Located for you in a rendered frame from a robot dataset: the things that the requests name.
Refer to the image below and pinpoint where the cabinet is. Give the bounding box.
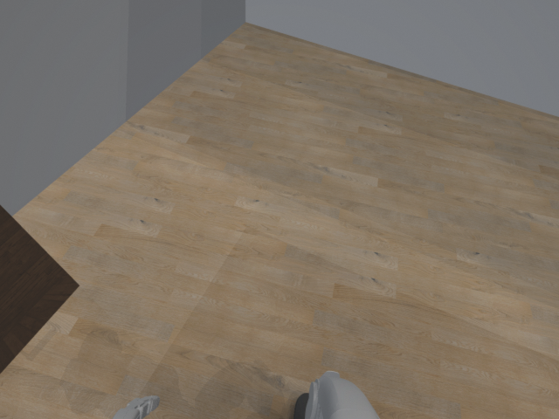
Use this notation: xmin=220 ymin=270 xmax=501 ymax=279
xmin=0 ymin=205 xmax=79 ymax=374

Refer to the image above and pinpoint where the left robot hand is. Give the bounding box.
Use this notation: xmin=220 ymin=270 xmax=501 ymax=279
xmin=113 ymin=395 xmax=160 ymax=419

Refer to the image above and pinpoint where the right robot thigh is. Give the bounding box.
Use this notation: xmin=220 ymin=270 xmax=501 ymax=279
xmin=308 ymin=376 xmax=380 ymax=419

